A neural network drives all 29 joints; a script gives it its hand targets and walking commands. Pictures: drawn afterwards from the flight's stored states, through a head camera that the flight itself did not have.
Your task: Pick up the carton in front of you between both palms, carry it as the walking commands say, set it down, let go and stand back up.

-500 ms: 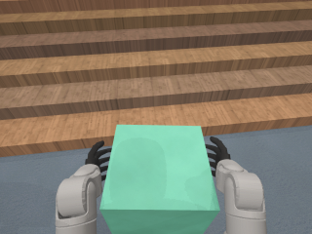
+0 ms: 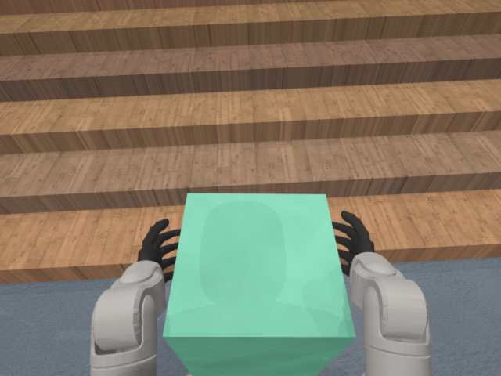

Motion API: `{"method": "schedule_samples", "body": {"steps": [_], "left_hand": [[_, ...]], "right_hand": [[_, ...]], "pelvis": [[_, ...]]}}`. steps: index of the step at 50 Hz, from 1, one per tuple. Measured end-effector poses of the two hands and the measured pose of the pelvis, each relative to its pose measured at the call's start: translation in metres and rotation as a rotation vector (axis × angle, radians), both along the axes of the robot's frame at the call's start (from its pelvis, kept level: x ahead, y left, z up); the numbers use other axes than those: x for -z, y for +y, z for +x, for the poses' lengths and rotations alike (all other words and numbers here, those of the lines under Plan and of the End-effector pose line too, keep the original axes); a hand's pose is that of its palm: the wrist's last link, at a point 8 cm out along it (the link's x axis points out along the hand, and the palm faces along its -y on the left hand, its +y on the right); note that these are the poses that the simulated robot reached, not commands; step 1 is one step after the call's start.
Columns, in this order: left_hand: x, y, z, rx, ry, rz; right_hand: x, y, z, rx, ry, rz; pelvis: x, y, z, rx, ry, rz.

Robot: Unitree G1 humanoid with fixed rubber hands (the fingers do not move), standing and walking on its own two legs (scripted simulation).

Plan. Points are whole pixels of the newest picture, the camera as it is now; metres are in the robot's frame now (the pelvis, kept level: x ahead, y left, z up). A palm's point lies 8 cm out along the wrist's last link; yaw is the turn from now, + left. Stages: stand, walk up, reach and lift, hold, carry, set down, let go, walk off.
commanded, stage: carry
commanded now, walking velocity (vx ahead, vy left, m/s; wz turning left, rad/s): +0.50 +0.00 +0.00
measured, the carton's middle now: (255, 290) +0.27 +0.01 +0.00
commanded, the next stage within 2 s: none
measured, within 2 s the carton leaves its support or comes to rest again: neither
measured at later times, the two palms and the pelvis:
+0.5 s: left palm (185, 71) +0.71 +0.16 +0.15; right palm (321, 68) +0.69 -0.14 +0.16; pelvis +0.33 +0.03 -0.01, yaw -2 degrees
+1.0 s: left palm (199, 17) +1.05 +0.17 +0.14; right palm (298, 14) +1.06 -0.13 +0.14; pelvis +0.66 +0.02 -0.01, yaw -2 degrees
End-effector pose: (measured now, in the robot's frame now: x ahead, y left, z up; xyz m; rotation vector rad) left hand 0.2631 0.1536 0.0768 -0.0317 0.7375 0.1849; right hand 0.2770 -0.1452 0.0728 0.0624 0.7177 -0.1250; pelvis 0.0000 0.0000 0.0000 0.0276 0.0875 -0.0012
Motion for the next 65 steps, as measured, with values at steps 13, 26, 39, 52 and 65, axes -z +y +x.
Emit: {"method": "schedule_samples", "body": {"steps": [13, 26, 39, 52, 65], "left_hand": [[-0.022, 0.017, 0.241, 0.120, -0.128, -0.029], [-0.073, 0.005, 0.460, 0.123, -0.094, 0.007], [-0.039, -0.005, 0.631, 0.023, 0.041, 0.025], [-0.067, 0.020, 0.823, 0.005, -0.089, -0.016], [-0.169, -0.036, 1.028, 0.214, -0.082, -0.060]], "right_hand": [[-0.035, 0.018, 0.208, 0.097, -0.127, -0.057], [-0.084, 0.004, 0.433, 0.050, -0.091, -0.077], [-0.044, -0.005, 0.636, -0.006, 0.040, -0.001], [-0.069, 0.019, 0.817, 0.035, -0.089, 0.021], [-0.175, -0.032, 0.955, 0.236, -0.081, -0.040]], "pelvis": [[0.028, 0.040, 0.183, 0.043, -0.026, -0.026], [0.011, 0.029, 0.340, 0.027, 0.011, -0.025], [0.018, -0.003, 0.502, 0.021, 0.016, -0.011], [0.000, 0.031, 0.697, 0.039, 0.023, 0.021], [-0.105, 0.054, 0.876, 0.057, 0.004, -0.039]]}}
